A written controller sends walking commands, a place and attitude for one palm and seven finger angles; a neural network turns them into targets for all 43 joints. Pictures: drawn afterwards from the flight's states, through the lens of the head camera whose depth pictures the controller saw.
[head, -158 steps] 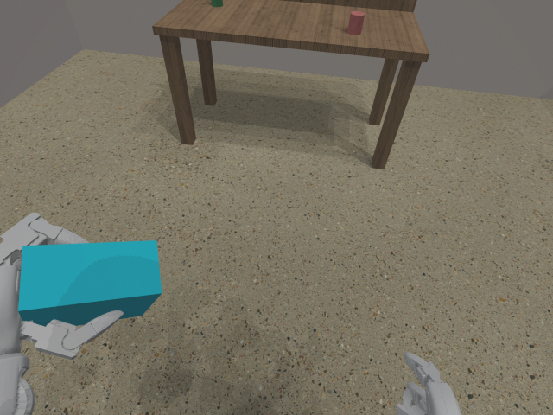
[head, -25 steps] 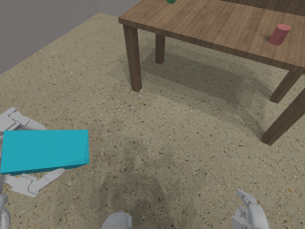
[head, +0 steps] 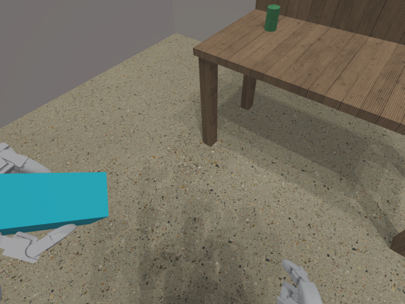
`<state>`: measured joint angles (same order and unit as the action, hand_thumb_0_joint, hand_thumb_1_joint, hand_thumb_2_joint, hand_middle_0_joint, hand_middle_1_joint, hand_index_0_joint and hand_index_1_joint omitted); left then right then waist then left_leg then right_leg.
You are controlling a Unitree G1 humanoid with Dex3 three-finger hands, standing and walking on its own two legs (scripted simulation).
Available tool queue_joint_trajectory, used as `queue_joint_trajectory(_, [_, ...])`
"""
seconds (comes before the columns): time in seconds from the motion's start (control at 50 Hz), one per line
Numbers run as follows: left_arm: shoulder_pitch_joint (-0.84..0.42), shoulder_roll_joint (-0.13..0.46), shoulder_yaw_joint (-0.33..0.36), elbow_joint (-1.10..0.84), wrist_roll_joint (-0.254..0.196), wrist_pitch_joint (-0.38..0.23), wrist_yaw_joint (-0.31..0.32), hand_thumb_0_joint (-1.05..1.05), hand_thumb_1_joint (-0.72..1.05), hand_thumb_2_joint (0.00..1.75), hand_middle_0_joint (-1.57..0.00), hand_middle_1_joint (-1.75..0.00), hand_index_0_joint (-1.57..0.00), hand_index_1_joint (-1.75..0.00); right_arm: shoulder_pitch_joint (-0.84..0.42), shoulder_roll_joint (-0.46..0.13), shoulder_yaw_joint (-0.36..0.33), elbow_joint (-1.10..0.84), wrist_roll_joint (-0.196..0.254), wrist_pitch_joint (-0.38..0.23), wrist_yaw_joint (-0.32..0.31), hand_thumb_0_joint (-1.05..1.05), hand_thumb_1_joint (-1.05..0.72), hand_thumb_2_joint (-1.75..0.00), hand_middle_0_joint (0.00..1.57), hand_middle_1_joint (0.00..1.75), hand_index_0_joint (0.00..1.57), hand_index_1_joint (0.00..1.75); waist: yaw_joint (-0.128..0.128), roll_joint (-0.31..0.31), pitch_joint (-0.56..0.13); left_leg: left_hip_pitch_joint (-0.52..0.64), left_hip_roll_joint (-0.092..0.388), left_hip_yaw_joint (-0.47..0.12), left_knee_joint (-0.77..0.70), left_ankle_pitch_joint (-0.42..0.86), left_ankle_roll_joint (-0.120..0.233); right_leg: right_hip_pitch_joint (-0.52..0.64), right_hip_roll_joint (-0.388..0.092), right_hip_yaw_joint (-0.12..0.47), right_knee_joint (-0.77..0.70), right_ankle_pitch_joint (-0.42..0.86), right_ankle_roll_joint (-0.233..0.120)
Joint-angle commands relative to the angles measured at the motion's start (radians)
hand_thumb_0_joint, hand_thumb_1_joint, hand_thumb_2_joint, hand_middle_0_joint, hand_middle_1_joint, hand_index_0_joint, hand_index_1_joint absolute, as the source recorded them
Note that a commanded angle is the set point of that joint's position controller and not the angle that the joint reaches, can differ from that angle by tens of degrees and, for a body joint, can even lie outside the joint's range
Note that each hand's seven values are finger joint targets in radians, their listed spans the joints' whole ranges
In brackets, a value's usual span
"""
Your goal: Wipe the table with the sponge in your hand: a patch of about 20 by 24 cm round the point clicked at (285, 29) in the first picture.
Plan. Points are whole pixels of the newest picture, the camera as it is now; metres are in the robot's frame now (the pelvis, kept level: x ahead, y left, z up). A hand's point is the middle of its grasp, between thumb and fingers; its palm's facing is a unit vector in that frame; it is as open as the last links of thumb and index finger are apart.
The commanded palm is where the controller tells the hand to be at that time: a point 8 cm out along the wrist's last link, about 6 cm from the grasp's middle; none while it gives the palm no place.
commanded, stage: walk to a spot facing it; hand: left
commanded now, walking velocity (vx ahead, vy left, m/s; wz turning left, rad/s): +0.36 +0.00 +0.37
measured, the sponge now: (67, 202) +0.21 +0.21 +0.18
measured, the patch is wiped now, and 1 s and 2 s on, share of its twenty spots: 0.00 0.00 0.00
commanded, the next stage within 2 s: turn to face it in 1.04 s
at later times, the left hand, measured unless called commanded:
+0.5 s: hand (51, 140) +0.31 +0.28 +0.19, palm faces +0.54 -0.70 -0.45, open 10.1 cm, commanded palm +0.24 +0.31 +0.19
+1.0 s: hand (79, 128) +0.36 +0.26 +0.17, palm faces +0.69 -0.61 -0.39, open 10.1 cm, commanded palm +0.29 +0.29 +0.19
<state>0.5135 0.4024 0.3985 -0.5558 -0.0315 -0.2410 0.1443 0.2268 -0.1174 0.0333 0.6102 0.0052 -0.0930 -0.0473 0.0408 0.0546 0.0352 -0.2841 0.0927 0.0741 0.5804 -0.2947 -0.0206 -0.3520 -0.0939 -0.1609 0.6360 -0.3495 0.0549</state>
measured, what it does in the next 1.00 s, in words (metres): walks ahead, turning left: right foot, then left foot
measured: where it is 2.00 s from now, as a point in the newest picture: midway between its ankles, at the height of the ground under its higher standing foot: (224, 298)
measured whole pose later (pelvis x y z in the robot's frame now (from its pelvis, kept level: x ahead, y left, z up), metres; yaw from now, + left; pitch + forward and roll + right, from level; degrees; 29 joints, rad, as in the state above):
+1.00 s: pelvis +0.25 -0.03 +0.01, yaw +24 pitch -1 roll +2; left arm 0.42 0.30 0.29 -0.43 -0.02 -0.17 0.14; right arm 0.17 -0.25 -0.01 0.67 -0.01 -0.05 -0.07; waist 0.01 0.02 0.05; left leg -0.54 0.04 0.04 1.23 -0.42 -0.04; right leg -0.22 -0.12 -0.23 0.56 -0.32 -0.02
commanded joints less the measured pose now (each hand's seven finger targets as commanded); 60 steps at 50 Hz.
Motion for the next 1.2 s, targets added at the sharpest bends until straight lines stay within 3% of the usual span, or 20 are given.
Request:
queue_joint_trajectory(0.0, [-0.169, 0.156, 0.079, -0.006, 0.016, 0.020, 0.026, 0.00, 0.10, 1.30, -1.20, -1.60, -1.20, -1.60, -0.114, -0.139, -0.069, -0.139, 0.010, -0.016, -0.034, 0.00, -0.90, -0.90, 0.20, 0.30, 0.20, 0.30, -0.002, -0.476, -0.098, -0.445, -0.088, 0.039, 0.510, -0.319, 0.036, 0.375, -0.345, 0.581, -0.396, -0.140, -0.174])
queue_joint_trajectory(0.04, [-0.257, 0.135, 0.044, -0.038, 0.003, 0.015, 0.020, 0.00, 0.10, 1.30, -1.20, -1.60, -1.20, -1.60, -0.143, -0.174, -0.070, -0.124, 0.001, -0.028, -0.027, 0.00, -0.90, -0.90, 0.20, 0.30, 0.20, 0.30, -0.019, -0.308, -0.065, -0.492, -0.030, -0.113, 0.733, -0.182, 0.018, 0.326, -0.410, 0.597, -0.428, -0.060, -0.209])
queue_joint_trajectory(0.12, [-0.225, 0.144, 0.043, -0.144, 0.015, -0.024, 0.015, 0.00, 0.10, 1.30, -1.20, -1.60, -1.20, -1.60, -0.162, -0.174, -0.058, -0.106, -0.004, 0.005, -0.021, 0.00, -0.90, -0.90, 0.20, 0.30, 0.20, 0.30, -0.029, -0.157, -0.035, -0.478, 0.000, -0.057, 0.735, -0.071, -0.012, 0.309, -0.301, 0.204, -0.347, 0.322, -0.165])
queue_joint_trajectory(0.3, [-0.014, 0.171, 0.159, -0.288, -0.007, -0.031, 0.061, 0.00, 0.10, 1.30, -1.20, -1.60, -1.20, -1.60, -0.109, -0.157, -0.098, -0.212, -0.003, 0.012, -0.008, 0.00, -0.90, -0.90, 0.20, 0.30, 0.20, 0.30, 0.014, -0.198, -0.124, -0.276, -0.011, 0.138, 0.134, -0.033, 0.009, 0.422, -0.292, 0.011, -0.227, 0.670, -0.181])
queue_joint_trajectory(0.36, [-0.011, 0.152, 0.147, -0.271, -0.014, -0.025, 0.070, 0.00, 0.10, 1.30, -1.20, -1.60, -1.20, -1.60, -0.051, -0.166, -0.114, -0.212, -0.001, 0.018, -0.017, 0.00, -0.90, -0.90, 0.20, 0.30, 0.20, 0.30, -0.050, -0.163, -0.233, 0.035, -0.115, 0.221, -0.072, 0.107, 0.019, 0.334, -0.229, -0.094, 0.080, 0.709, -0.111])
queue_joint_trajectory(0.38, [-0.039, 0.149, 0.142, -0.289, -0.010, -0.037, 0.072, 0.00, 0.10, 1.30, -1.20, -1.60, -1.20, -1.60, -0.045, -0.183, -0.124, -0.214, -0.002, 0.019, -0.024, 0.00, -0.90, -0.90, 0.20, 0.30, 0.20, 0.30, -0.070, -0.039, -0.297, 0.233, -0.094, 0.166, -0.108, 0.165, 0.041, 0.221, -0.185, -0.115, 0.291, 0.607, -0.071])
queue_joint_trajectory(0.4, [-0.036, 0.136, 0.136, -0.288, -0.008, -0.054, 0.068, 0.00, 0.10, 1.30, -1.20, -1.60, -1.20, -1.60, -0.062, -0.202, -0.130, -0.214, -0.005, 0.019, -0.024, 0.00, -0.90, -0.90, 0.20, 0.30, 0.20, 0.30, -0.069, 0.204, -0.305, 0.405, 0.094, -0.144, -0.142, 0.304, 0.143, -0.027, -0.066, -0.090, 0.537, 0.102, -0.023])
queue_joint_trajectory(0.42, [-0.012, 0.129, 0.120, -0.267, -0.017, -0.059, 0.064, 0.00, 0.10, 1.30, -1.20, -1.60, -1.20, -1.60, -0.054, -0.214, -0.120, -0.220, -0.003, 0.003, -0.013, 0.00, -0.90, -0.90, 0.20, 0.30, 0.20, 0.30, -0.056, 0.318, -0.302, 0.480, 0.352, -0.604, -0.166, 0.636, 0.293, -0.255, 0.038, 0.027, 0.734, -0.322, -0.006])
queue_joint_trajectory(0.44, [-0.093, 0.203, 0.150, -0.245, 0.004, -0.056, 0.057, 0.00, 0.10, 1.30, -1.20, -1.60, -1.20, -1.60, -0.062, -0.217, -0.111, -0.218, 0.003, -0.005, 0.005, 0.00, -0.90, -0.90, 0.20, 0.30, 0.20, 0.30, -0.072, 0.138, -0.231, 0.397, 0.381, -0.661, -0.200, 0.590, 0.335, -0.323, 0.023, 0.140, 0.802, -0.305, -0.025])
queue_joint_trajectory(0.46, [-0.104, 0.203, 0.151, -0.162, 0.003, -0.038, 0.028, 0.00, 0.10, 1.30, -1.20, -1.60, -1.20, -1.60, -0.092, -0.222, -0.106, -0.192, 0.003, -0.004, 0.007, 0.00, -0.90, -0.90, 0.20, 0.30, 0.20, 0.30, -0.061, 0.059, -0.188, 0.293, 0.346, -0.548, -0.216, 0.447, 0.298, -0.333, -0.035, 0.157, 0.784, -0.224, -0.016])
queue_joint_trajectory(0.52, [-0.102, 0.205, 0.169, -0.284, -0.002, -0.050, 0.018, 0.00, 0.10, 1.30, -1.20, -1.60, -1.20, -1.60, -0.097, -0.209, -0.118, -0.173, 0.014, -0.004, 0.005, 0.00, -0.90, -0.90, 0.20, 0.30, 0.20, 0.30, -0.034, 0.148, -0.171, 0.170, 0.236, -0.330, -0.230, 0.241, 0.255, -0.307, -0.064, 0.134, 0.659, -0.122, -0.001])
queue_joint_trajectory(0.6, [-0.041, 0.117, 0.097, -0.321, -0.017, -0.057, 0.008, 0.00, 0.10, 1.30, -1.20, -1.60, -1.20, -1.60, -0.101, -0.179, -0.086, -0.156, 0.011, -0.047, 0.013, 0.00, -0.90, -0.90, 0.20, 0.30, 0.20, 0.30, -0.028, 0.201, -0.138, -0.043, 0.168, -0.179, -0.320, 0.049, 0.197, -0.095, -0.038, 0.061, 0.387, 0.004, 0.005])
queue_joint_trajectory(0.76, [-0.172, 0.073, 0.040, -0.075, 0.003, -0.010, 0.015, 0.00, 0.10, 1.30, -1.20, -1.60, -1.20, -1.60, -0.089, -0.181, -0.071, -0.113, 0.007, -0.053, -0.031, 0.00, -0.90, -0.90, 0.20, 0.30, 0.20, 0.30, -0.023, 0.114, -0.095, -0.042, 0.136, -0.170, -0.203, -0.154, 0.151, 0.121, 0.060, -0.032, -0.068, -0.031, 0.020])
queue_joint_trajectory(0.8, [-0.237, 0.077, 0.013, -0.041, 0.020, 0.009, 0.017, 0.00, 0.10, 1.30, -1.20, -1.60, -1.20, -1.60, -0.084, -0.159, -0.062, -0.113, 0.010, -0.038, -0.033, 0.00, -0.90, -0.90, 0.20, 0.30, 0.20, 0.30, -0.027, -0.078, -0.090, -0.171, 0.037, -0.094, 0.077, -0.228, 0.096, 0.247, -0.073, 0.145, -0.290, -0.091, -0.038])
queue_joint_trajectory(0.82, [-0.240, 0.122, 0.026, -0.027, 0.026, 0.028, 0.022, 0.00, 0.10, 1.30, -1.20, -1.60, -1.20, -1.60, -0.089, -0.134, -0.059, -0.120, 0.011, -0.030, -0.032, 0.00, -0.90, -0.90, 0.20, 0.30, 0.20, 0.30, -0.016, -0.377, -0.081, -0.376, -0.094, 0.016, 0.399, -0.302, 0.038, 0.333, -0.314, 0.509, -0.403, -0.112, -0.144])
queue_joint_trajectory(0.84, [-0.295, 0.146, 0.023, -0.053, 0.003, 0.033, 0.026, 0.00, 0.10, 1.30, -1.20, -1.60, -1.20, -1.60, -0.162, -0.174, -0.059, -0.131, 0.003, -0.041, -0.033, 0.00, -0.90, -0.90, 0.20, 0.30, 0.20, 0.30, 0.000, -0.355, -0.036, -0.467, -0.086, -0.070, 0.626, -0.287, 0.014, 0.314, -0.445, 0.623, -0.440, 0.008, -0.207])
queue_joint_trajectory(0.9, [-0.228, 0.149, 0.040, -0.109, 0.012, 0.001, 0.021, 0.00, 0.10, 1.30, -1.20, -1.60, -1.20, -1.60, -0.152, -0.177, -0.062, -0.110, -0.011, -0.028, -0.024, 0.00, -0.90, -0.90, 0.20, 0.30, 0.20, 0.30, -0.020, -0.168, -0.008, -0.442, -0.014, -0.098, 0.750, -0.123, -0.021, 0.238, -0.340, 0.351, -0.363, 0.265, -0.181])
queue_joint_trajectory(0.98, [-0.133, 0.177, 0.102, -0.217, 0.008, -0.023, 0.032, 0.00, 0.10, 1.30, -1.20, -1.60, -1.20, -1.60, -0.162, -0.163, -0.068, -0.145, -0.013, 0.001, -0.023, 0.00, -0.90, -0.90, 0.20, 0.30, 0.20, 0.30, -0.031, -0.167, -0.067, -0.374, -0.002, -0.010, 0.562, -0.096, -0.034, 0.318, -0.293, 0.064, -0.272, 0.686, -0.154])
queue_joint_trajectory(1.1, [0.030, 0.181, 0.175, -0.279, -0.024, -0.011, 0.064, 0.00, 0.10, 1.30, -1.20, -1.60, -1.20, -1.60, -0.122, -0.149, -0.087, -0.223, -0.011, 0.022, -0.027, 0.00, -0.90, -0.90, 0.20, 0.30, 0.20, 0.30, 0.005, -0.223, -0.171, -0.224, -0.035, 0.136, 0.153, -0.070, -0.025, 0.388, -0.289, -0.003, -0.148, 0.855, -0.153])
queue_joint_trajectory(1.18, [0.008, 0.140, 0.136, -0.267, -0.029, -0.015, 0.073, 0.00, 0.10, 1.30, -1.20, -1.60, -1.20, -1.60, -0.066, -0.173, -0.104, -0.212, -0.001, 0.030, -0.039, 0.00, -0.90, -0.90, 0.20, 0.30, 0.20, 0.30, -0.071, -0.095, -0.277, 0.198, -0.061, 0.130, -0.157, 0.268, 0.002, 0.216, -0.162, -0.043, 0.175, 0.671, -0.060])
